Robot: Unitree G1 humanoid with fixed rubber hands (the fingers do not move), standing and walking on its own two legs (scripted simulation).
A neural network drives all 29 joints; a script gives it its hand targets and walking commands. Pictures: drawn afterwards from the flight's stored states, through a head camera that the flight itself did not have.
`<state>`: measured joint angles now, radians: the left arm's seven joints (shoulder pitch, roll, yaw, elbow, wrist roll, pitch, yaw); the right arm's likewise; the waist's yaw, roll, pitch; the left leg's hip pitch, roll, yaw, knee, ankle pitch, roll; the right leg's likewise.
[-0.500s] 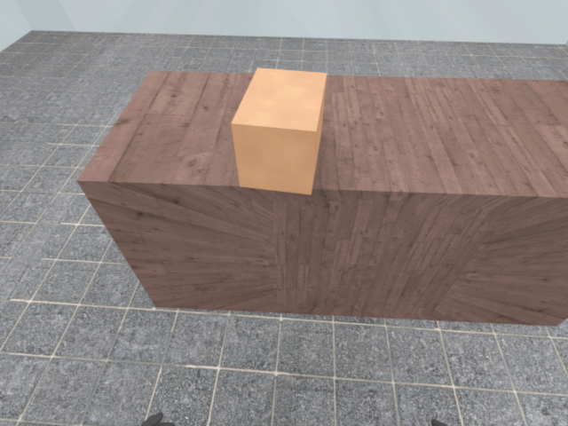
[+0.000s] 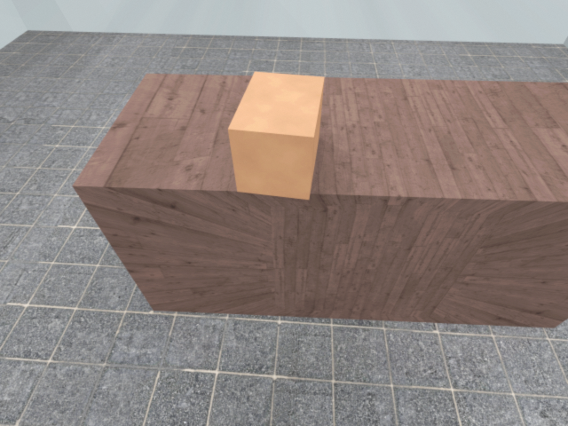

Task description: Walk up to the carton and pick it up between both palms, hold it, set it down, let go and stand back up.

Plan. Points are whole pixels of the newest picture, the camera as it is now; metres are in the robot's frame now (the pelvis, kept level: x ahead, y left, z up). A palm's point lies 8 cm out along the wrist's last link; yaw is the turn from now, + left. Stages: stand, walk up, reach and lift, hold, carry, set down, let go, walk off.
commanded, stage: stand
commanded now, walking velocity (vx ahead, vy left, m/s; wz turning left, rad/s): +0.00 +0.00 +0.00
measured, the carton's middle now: (281, 133) +0.74 +0.05 -0.01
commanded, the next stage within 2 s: walk up in 1.14 s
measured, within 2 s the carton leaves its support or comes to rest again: neither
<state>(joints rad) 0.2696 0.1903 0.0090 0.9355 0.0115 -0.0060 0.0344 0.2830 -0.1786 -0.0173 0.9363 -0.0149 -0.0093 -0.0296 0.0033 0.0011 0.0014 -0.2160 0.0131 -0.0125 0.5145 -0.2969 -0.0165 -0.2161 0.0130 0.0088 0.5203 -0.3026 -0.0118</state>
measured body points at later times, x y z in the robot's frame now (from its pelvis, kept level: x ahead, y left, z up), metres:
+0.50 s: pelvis +0.00 +0.00 +0.01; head +0.00 +0.00 +0.46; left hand -0.01 +0.22 -0.15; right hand -0.01 -0.22 -0.15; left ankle -0.01 +0.13 -0.74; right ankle -0.02 -0.11 -0.74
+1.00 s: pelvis +0.00 +0.00 +0.01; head +0.00 +0.00 +0.46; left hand -0.04 +0.21 -0.16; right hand -0.05 -0.20 -0.16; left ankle -0.01 +0.13 -0.74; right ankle -0.02 -0.11 -0.74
